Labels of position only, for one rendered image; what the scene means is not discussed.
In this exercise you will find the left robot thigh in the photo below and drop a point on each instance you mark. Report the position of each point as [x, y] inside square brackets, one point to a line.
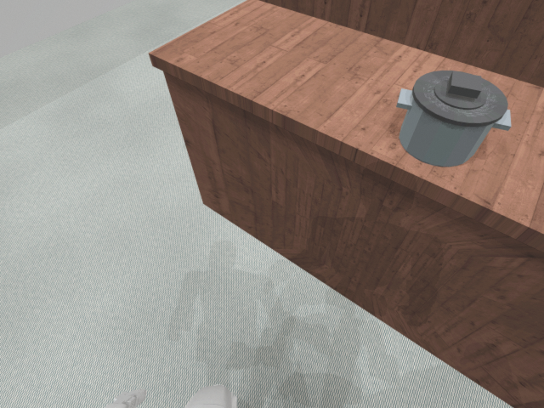
[213, 397]

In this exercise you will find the pot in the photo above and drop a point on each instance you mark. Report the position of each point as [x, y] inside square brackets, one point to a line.
[439, 143]

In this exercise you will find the knob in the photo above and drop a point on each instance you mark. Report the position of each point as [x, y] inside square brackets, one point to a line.
[464, 84]

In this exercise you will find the table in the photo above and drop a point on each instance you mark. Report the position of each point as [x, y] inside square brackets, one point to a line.
[288, 113]

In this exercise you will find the lid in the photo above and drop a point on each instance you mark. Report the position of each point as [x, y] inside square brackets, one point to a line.
[431, 94]

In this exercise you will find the left robot hand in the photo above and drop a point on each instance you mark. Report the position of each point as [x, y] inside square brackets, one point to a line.
[128, 399]

